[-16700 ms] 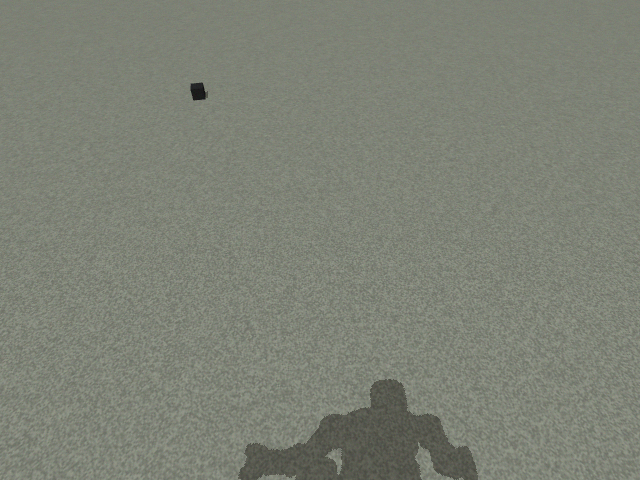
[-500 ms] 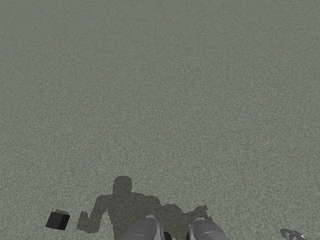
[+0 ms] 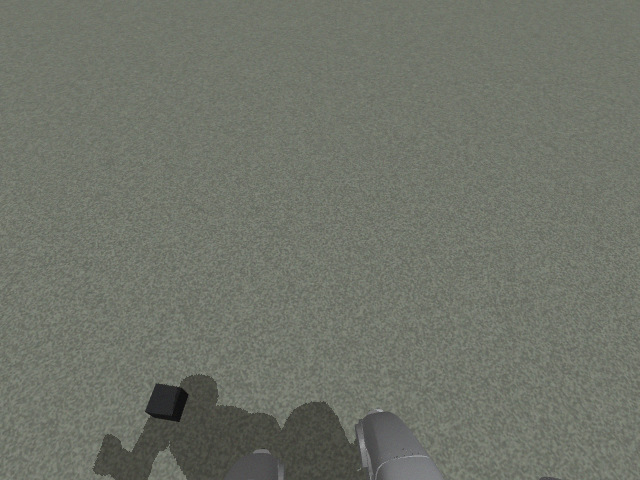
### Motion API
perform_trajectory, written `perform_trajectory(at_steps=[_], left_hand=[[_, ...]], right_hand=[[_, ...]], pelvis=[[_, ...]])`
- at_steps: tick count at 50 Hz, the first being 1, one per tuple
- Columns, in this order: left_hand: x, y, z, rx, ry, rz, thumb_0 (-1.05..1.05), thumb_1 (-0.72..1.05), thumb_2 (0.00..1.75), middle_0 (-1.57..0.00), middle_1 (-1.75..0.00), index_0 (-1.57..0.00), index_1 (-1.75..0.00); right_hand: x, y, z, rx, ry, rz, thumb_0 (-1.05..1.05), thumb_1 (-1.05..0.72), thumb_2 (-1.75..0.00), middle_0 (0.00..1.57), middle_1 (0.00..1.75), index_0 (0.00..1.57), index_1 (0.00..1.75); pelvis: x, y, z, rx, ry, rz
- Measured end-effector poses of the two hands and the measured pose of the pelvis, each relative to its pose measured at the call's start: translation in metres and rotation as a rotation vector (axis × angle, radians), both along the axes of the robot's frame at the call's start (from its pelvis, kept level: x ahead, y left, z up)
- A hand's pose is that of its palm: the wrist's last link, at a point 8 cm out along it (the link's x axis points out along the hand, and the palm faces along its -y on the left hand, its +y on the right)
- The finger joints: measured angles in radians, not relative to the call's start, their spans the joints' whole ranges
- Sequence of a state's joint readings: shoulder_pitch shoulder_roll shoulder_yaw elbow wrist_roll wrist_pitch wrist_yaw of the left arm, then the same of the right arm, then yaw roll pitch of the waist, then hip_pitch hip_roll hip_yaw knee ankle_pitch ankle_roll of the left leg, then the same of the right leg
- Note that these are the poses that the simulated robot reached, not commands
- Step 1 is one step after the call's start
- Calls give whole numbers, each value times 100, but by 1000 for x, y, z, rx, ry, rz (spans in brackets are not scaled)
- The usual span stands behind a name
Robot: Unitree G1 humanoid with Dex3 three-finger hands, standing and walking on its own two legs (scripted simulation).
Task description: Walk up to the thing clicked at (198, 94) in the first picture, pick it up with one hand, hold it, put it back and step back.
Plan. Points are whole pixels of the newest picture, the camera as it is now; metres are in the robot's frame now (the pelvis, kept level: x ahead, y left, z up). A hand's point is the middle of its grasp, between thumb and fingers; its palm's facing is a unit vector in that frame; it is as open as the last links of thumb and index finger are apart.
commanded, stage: walk up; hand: left
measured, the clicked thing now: (167, 402) +0.39 +0.41 -0.69
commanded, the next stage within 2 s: none
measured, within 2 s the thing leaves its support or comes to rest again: neither
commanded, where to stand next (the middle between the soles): -0.04 +0.18 m, yaw -7 degrees
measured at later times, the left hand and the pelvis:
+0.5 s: hand out of the picture -0.02 +0.51 -0.10, palm faces -0.02 -0.80 -0.59, open 7.4 cm; pelvis -0.14 +0.20 -0.01, yaw -1 degrees
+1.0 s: hand out of the picture -0.04 +0.48 -0.14, palm faces -0.19 -0.93 -0.33, open 7.4 cm; pelvis -0.14 +0.22 +0.02, yaw -9 degrees
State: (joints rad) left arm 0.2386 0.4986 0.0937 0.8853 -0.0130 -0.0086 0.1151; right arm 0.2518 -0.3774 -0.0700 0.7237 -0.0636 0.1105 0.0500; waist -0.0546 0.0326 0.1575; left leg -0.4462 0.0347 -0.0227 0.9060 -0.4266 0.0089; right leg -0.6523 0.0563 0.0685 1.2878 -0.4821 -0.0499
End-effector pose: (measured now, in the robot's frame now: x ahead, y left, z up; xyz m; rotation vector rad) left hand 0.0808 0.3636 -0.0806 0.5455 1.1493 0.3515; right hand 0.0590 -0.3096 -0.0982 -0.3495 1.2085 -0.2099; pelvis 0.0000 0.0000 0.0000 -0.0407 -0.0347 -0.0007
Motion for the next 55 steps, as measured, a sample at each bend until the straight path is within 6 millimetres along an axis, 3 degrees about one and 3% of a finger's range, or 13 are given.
perform_trajectory(at_steps=[5, 11, 16, 22, 27, 31, 36, 41, 44, 47, 50, 55], left_hand=[[-30, 1, -1, -76, 54, -29, 1, 90, 90, -20, -30, -20, -30], [-73, 17, 1, -79, 78, -80, 1, 90, 90, -21, -30, -21, -30], [-97, 61, 20, -29, 13, -58, 1, 89, 90, -21, -30, -21, -30], [-111, 134, 35, 24, -67, -82, 1, 89, 90, -21, -30, -21, -30], [-119, 203, 14, 9, -132, -67, 1, 89, 90, -21, -30, -21, -30], [-136, 224, -3, -63, -75, -25, 1, 90, 90, -20, -30, -20, -30], [-155, 223, -18, -178, 23, -13, 1, 90, 90, -20, -30, -20, -30], [-172, 209, -26, -250, 145, -28, 1, 90, 90, -20, -30, -20, -30], [-168, 197, -28, -268, 188, -50, 1, 90, 90, -20, -30, -20, -30], [-150, 182, -27, -272, 185, -84, 1, 90, 90, -20, -30, -20, -30], [-120, 161, -23, -265, 139, -132, 1, 90, 90, -20, -30, -20, -30], [-72, 121, -11, -235, 1, -201, 1, 90, 90, -20, -30, -20, -30]], right_hand=[[-32, 31, 3, 9, 16, -1, 0, -90, -89, 20, 30, 21, 31], [-53, 65, -20, 35, -20, -28, 0, -90, -89, 20, 30, 21, 30], [-68, 107, -17, 73, -44, -5, 0, -90, -89, 20, 30, 20, 30], [-96, 147, -20, 54, -83, -18, 0, -90, -89, 20, 30, 20, 30], [-142, 193, -23, -9, -59, -36, 0, -90, -89, 20, 30, 20, 30], [-183, 232, -8, -11, -20, -74, 0, -90, -89, 20, 30, 20, 30], [-212, 252, 23, -45, 13, -90, 0, -90, -89, 21, 30, 21, 31], [-229, 237, 45, -122, 52, -120, 0, -89, -89, 21, 30, 21, 31], [-234, 222, 54, -160, 55, -144, 0, -89, -89, 21, 30, 21, 31], [-239, 205, 58, -178, 56, -161, 0, -89, -89, 21, 30, 21, 31], [-242, 187, 52, -172, 62, -172, 0, -89, -89, 20, 30, 21, 31], [-236, 158, 20, -120, 72, -196, 0, -90, -89, 20, 30, 21, 30]], pelvis=[[-25, 33, 9, 10, 23, -29], [-62, 72, 2, -13, -4, -61], [-89, 107, 9, 33, -15, -48], [-124, 167, 3, 50, -3, -37], [-144, 217, -15, 81, -44, -32], [-147, 237, -4, 35, -46, -44], [-152, 245, 16, 33, -27, -60], [-151, 248, 25, 33, -3, -92], [-146, 243, 27, 36, 4, -115], [-143, 232, 27, 39, 4, -134], [-140, 218, 24, 41, 1, -150], [-136, 189, 13, 15, -21, -148]])
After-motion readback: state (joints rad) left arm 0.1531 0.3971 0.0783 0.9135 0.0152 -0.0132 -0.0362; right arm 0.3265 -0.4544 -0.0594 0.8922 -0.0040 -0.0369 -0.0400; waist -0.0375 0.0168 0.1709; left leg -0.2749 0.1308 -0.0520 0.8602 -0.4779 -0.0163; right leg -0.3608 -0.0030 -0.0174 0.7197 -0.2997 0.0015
